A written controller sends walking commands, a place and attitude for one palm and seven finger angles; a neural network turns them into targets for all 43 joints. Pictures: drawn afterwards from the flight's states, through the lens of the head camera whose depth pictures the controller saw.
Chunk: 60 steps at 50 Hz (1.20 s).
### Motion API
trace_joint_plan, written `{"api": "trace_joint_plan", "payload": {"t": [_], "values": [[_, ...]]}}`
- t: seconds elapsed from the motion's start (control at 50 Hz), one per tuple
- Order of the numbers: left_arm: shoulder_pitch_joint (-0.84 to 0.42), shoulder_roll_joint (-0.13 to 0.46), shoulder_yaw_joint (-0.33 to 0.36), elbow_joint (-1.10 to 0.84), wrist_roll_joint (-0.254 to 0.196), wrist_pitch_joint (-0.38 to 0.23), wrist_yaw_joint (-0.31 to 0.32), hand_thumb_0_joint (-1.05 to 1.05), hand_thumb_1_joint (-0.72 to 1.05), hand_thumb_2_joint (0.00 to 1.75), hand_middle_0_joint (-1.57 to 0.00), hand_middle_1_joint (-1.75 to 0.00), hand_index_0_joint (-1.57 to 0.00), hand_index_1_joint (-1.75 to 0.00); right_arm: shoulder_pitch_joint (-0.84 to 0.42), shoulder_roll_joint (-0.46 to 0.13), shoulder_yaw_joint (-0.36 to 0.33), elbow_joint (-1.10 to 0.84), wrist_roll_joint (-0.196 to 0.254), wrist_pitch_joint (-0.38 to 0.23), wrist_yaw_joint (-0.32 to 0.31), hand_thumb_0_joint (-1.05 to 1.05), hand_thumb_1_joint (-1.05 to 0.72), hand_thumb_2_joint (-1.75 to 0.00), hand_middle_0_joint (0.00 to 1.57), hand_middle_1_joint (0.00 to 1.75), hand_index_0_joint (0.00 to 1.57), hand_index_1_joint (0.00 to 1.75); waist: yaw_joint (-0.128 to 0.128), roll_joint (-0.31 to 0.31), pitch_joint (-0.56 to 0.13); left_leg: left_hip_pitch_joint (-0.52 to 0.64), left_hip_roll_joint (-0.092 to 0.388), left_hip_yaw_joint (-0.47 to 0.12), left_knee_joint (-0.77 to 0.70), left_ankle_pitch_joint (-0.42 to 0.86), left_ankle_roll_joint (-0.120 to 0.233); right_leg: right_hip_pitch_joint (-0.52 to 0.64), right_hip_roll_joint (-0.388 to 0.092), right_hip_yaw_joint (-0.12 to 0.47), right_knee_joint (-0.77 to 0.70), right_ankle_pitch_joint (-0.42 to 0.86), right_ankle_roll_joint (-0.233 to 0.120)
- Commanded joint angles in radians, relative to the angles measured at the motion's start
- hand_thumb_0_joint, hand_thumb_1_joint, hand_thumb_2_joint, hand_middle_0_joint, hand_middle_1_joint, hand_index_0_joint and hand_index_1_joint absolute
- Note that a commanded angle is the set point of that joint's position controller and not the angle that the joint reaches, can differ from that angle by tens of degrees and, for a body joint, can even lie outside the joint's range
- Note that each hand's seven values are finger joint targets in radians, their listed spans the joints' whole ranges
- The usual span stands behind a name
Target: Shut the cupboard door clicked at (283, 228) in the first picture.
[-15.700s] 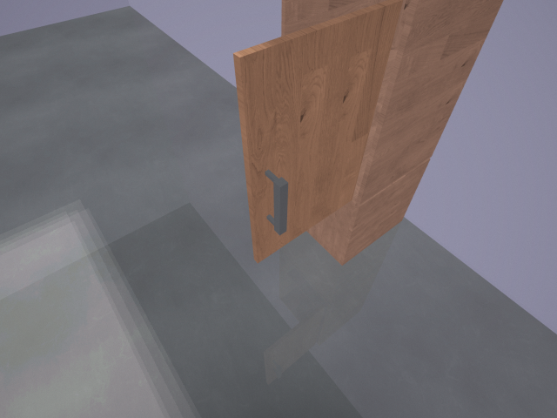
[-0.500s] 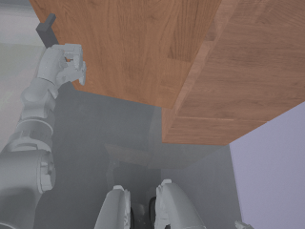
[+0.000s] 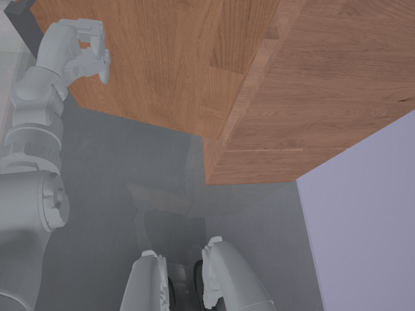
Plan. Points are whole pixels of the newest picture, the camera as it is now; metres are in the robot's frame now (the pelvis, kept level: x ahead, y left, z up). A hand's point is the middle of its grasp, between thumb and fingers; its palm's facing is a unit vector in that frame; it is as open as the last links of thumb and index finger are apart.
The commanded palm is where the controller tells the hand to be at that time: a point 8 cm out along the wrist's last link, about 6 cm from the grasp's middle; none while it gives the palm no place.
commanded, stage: push the door shut along its arc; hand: left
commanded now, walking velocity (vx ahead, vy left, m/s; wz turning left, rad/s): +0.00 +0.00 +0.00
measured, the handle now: (48, 44) +0.59 +0.21 +0.05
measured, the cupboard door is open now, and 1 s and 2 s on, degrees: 74 60 60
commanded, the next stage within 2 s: pull the fist back off the door in 0.54 s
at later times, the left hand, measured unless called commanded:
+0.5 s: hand (112, 48) +0.57 +0.11 +0.07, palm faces -0.42 -0.91 -0.04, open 3.2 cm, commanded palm +0.60 +0.11 +0.06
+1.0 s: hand (130, 49) +0.59 +0.08 +0.05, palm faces -0.03 -1.00 -0.06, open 3.1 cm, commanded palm +0.56 +0.12 +0.06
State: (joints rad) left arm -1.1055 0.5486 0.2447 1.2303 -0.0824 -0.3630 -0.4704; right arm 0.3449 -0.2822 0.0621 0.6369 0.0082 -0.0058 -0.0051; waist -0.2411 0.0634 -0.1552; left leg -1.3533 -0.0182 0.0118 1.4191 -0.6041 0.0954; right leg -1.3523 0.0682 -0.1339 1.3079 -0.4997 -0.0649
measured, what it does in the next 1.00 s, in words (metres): stands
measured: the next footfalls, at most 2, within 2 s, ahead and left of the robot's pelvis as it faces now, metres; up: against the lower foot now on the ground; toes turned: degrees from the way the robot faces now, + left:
none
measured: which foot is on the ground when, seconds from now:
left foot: down 0.00-1.00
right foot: down 0.00-1.00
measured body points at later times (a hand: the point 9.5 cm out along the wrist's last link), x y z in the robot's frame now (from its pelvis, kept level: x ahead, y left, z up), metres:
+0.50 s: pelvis +0.00 -0.01 -0.01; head +0.19 +0.03 +0.39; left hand +0.59 +0.16 +0.08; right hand +0.00 -0.28 -0.11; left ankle +0.02 +0.06 -0.59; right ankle +0.05 -0.09 -0.59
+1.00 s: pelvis +0.01 -0.01 +0.00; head +0.20 +0.01 +0.41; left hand +0.58 +0.13 +0.05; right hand -0.04 -0.24 -0.11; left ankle +0.02 +0.06 -0.59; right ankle +0.05 -0.09 -0.59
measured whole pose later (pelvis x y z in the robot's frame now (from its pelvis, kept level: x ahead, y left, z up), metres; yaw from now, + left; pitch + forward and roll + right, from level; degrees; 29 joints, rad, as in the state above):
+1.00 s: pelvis +0.01 -0.01 +0.00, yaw +0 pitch +33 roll -4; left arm -1.15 0.43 0.32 1.22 0.05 -0.38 0.00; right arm 0.43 -0.21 0.06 0.65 -0.07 0.02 0.12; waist -0.27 0.08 -0.14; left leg -1.38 -0.01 0.02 1.40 -0.60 0.08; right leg -1.39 0.08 -0.12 1.30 -0.50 -0.08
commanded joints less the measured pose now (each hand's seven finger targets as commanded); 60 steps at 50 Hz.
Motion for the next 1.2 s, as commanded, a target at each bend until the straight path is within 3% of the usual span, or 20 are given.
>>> {"api": "trace_joint_plan", "payload": {"t": [0.0,0.08,0.14,0.18,0.26,0.4,0.54,0.62,0.64,0.7,0.74,0.78,0.82,0.86,0.9,0.96,0.98,1.04,1.1,1.18], "values": [[-0.479,0.194,0.032,-0.172,-0.007,-0.04,0.009,0.0,0.9,0.9,-1.3,-1.5,-1.3,-1.5,0.192,-0.211,-0.072,-0.035,-0.001,-0.006,-0.01,0.0,-0.9,-0.9,0.2,0.3,0.2,0.3,-0.037,0.15,-0.548,0.483,0.046,-0.183,-0.144,0.469,-0.063,0.174,-0.004,0.103,-0.119,0.231,0.016],[-0.554,0.157,-0.011,-0.206,-0.006,-0.027,-0.009,0.0,0.9,0.9,-1.3,-1.5,-1.3,-1.5,0.203,-0.208,-0.078,-0.028,-0.002,-0.013,-0.013,0.0,-0.9,-0.9,0.2,0.3,0.2,0.3,-0.065,0.152,-0.577,0.494,0.046,-0.179,-0.127,0.468,-0.052,0.172,-0.002,0.107,-0.121,0.244,0.018],[-0.556,0.196,0.009,-0.201,-0.01,-0.005,-0.027,0.0,0.9,0.9,-1.3,-1.5,-1.3,-1.5,0.205,-0.212,-0.076,-0.021,-0.002,-0.015,-0.018,0.0,-0.9,-0.9,0.2,0.3,0.2,0.3,-0.053,0.176,-0.601,0.494,0.042,-0.171,-0.123,0.477,-0.053,0.197,0.0,0.111,-0.124,0.253,0.015],[-0.59,0.167,-0.021,-0.216,-0.013,0.0,-0.039,0.0,0.9,0.9,-1.3,-1.5,-1.3,-1.5,0.206,-0.209,-0.076,-0.015,-0.001,-0.023,-0.021,0.0,-0.9,-0.9,0.2,0.3,0.2,0.3,-0.068,0.188,-0.609,0.513,0.042,-0.171,-0.114,0.488,-0.049,0.175,0.001,0.109,-0.122,0.26,0.014],[-0.65,0.151,-0.045,-0.168,-0.009,0.035,-0.04,0.0,0.9,0.9,-1.3,-1.5,-1.3,-1.5,0.21,-0.212,-0.072,0.007,-0.005,-0.033,-0.028,0.0,-0.9,-0.9,0.2,0.3,0.2,0.3,-0.102,0.175,-0.549,0.478,0.043,-0.173,-0.106,0.435,-0.043,0.136,0.003,0.105,-0.133,0.222,0.017],[-0.733,0.114,-0.081,-0.166,-0.009,0.05,-0.055,0.0,0.9,0.9,-1.3,-1.5,-1.3,-1.5,0.213,-0.217,-0.07,0.032,-0.015,-0.061,-0.035,0.0,-0.9,-0.9,0.2,0.3,0.2,0.3,-0.125,0.218,-0.599,0.521,0.044,-0.184,-0.08,0.464,-0.042,0.083,0.005,0.094,-0.108,0.226,0.013],[-0.779,0.104,-0.099,-0.118,0.011,0.088,-0.048,0.0,0.9,0.9,-1.3,-1.5,-1.3,-1.5,0.213,-0.219,-0.064,0.05,-0.019,-0.073,-0.036,0.0,-0.9,-0.9,0.2,0.3,0.2,0.3,-0.144,0.234,-0.557,0.484,0.044,-0.179,-0.065,0.431,-0.04,0.041,0.009,0.087,-0.098,0.201,0.012],[-0.834,0.093,-0.115,-0.133,0.026,0.099,-0.043,0.0,0.9,0.9,-1.3,-1.5,-1.3,-1.5,0.223,-0.221,-0.066,0.063,-0.025,-0.079,-0.036,0.0,-0.9,-0.9,0.2,0.3,0.2,0.3,-0.159,0.259,-0.594,0.517,0.047,-0.188,-0.052,0.463,-0.039,0.007,0.01,0.075,-0.078,0.213,0.012],[-0.805,0.159,0.116,-0.121,-0.049,0.112,0.156,0.0,0.9,0.9,-1.3,-1.5,-1.3,-1.5,0.301,-0.203,-0.046,0.003,-0.052,-0.077,-0.021,0.0,-0.9,-0.9,0.2,0.3,0.2,0.3,-0.11,0.252,-0.568,0.45,0.058,-0.203,-0.09,0.438,-0.053,0.038,0.001,0.083,-0.082,0.217,0.011],[-0.718,0.056,0.095,-0.056,-0.014,0.102,0.366,0.0,0.9,0.9,-1.3,-1.5,-1.3,-1.5,0.292,-0.19,-0.049,-0.01,-0.073,-0.057,0.028,0.0,-0.9,-0.9,0.2,0.3,0.2,0.3,-0.11,0.204,-0.526,0.414,0.067,-0.222,-0.113,0.407,-0.069,0.04,-0.006,0.083,-0.079,0.197,0.02],[-0.701,0.071,0.13,-0.164,0.026,0.029,0.486,0.0,0.9,0.9,-1.3,-1.5,-1.3,-1.5,0.31,-0.179,-0.059,-0.028,-0.096,-0.052,0.06,0.0,-0.9,-0.9,0.2,0.3,0.2,0.3,-0.071,0.227,-0.632,0.432,0.059,-0.198,-0.101,0.477,-0.076,0.12,-0.013,0.102,-0.08,0.242,0.022],[-0.682,0.106,0.117,-0.246,0.127,-0.074,0.566,0.0,0.9,0.9,-1.3,-1.5,-1.3,-1.5,0.319,-0.179,-0.074,-0.029,-0.112,-0.043,0.095,0.0,-0.9,-0.9,0.2,0.3,0.2,0.3,-0.054,0.283,-0.743,0.512,0.063,-0.201,-0.09,0.576,-0.095,0.134,-0.01,0.103,-0.062,0.298,0.022],[-0.659,0.102,0.069,-0.297,0.193,-0.134,0.577,0.0,0.9,0.9,-1.3,-1.5,-1.3,-1.5,0.332,-0.181,-0.092,-0.017,-0.108,-0.021,0.12,0.0,-0.9,-0.9,0.2,0.3,0.2,0.3,-0.053,0.297,-0.786,0.579,0.066,-0.208,-0.103,0.641,-0.108,0.173,-0.009,0.101,-0.073,0.343,0.025],[-0.631,0.065,0.029,-0.311,0.194,-0.143,0.54,0.0,0.9,0.9,-1.3,-1.5,-1.3,-1.5,0.333,-0.182,-0.105,-0.014,-0.094,-0.002,0.13,0.0,-0.9,-0.9,0.2,0.3,0.2,0.3,-0.061,0.266,-0.796,0.585,0.06,-0.196,-0.125,0.616,-0.099,0.249,-0.008,0.108,-0.105,0.369,0.029],[-0.621,0.072,0.044,-0.274,0.154,-0.113,0.491,0.0,0.9,0.9,-1.3,-1.5,-1.3,-1.5,0.337,-0.185,-0.104,-0.017,-0.076,0.014,0.122,0.0,-0.9,-0.9,0.2,0.3,0.2,0.3,-0.075,0.188,-0.775,0.518,0.05,-0.178,-0.15,0.54,-0.076,0.344,-0.005,0.12,-0.135,0.384,0.034],[-0.539,0.137,0.149,-0.206,0.075,-0.067,0.455,0.0,0.9,0.9,-1.3,-1.5,-1.3,-1.5,0.324,-0.177,-0.089,-0.034,-0.057,0.025,0.099,0.0,-0.9,-0.9,0.2,0.3,0.2,0.3,-0.043,0.08,-0.686,0.34,0.032,-0.13,-0.183,0.409,-0.058,0.502,-0.014,0.167,-0.188,0.351,0.036],[-0.529,0.141,0.16,-0.203,0.064,-0.073,0.454,0.0,0.9,0.9,-1.3,-1.5,-1.3,-1.5,0.32,-0.174,-0.084,-0.037,-0.056,0.022,0.094,0.0,-0.9,-0.9,0.2,0.3,0.2,0.3,-0.037,0.096,-0.66,0.335,0.032,-0.123,-0.19,0.399,-0.056,0.493,-0.013,0.168,-0.192,0.347,0.034],[-0.435,0.083,0.133,-0.177,0.063,-0.127,0.464,0.0,0.9,0.9,-1.3,-1.5,-1.3,-1.5,0.285,-0.153,-0.08,-0.039,-0.061,0.016,0.095,0.0,-0.9,-0.9,0.2,0.3,0.2,0.3,-0.028,0.081,-0.54,0.273,0.033,-0.106,-0.187,0.367,-0.057,0.483,-0.027,0.202,-0.209,0.321,0.031],[-0.299,0.032,0.092,-0.144,0.083,-0.189,0.461,0.0,0.9,0.9,-1.3,-1.5,-1.3,-1.5,0.267,-0.147,-0.086,-0.04,-0.062,0.018,0.104,0.0,-0.9,-0.9,0.2,0.3,0.2,0.3,-0.01,0.065,-0.492,0.272,0.029,-0.093,-0.187,0.39,-0.057,0.48,-0.026,0.2,-0.199,0.365,0.028],[-0.189,-0.052,0.036,-0.077,0.064,-0.174,0.418,0.0,0.9,0.9,-1.3,-1.5,-1.3,-1.5,0.25,-0.152,-0.099,-0.046,-0.047,0.034,0.103,0.0,-0.9,-0.9,0.2,0.3,0.2,0.3,-0.011,0.004,-0.428,0.203,0.02,-0.078,-0.188,0.336,-0.056,0.512,-0.042,0.235,-0.22,0.347,0.029]]}}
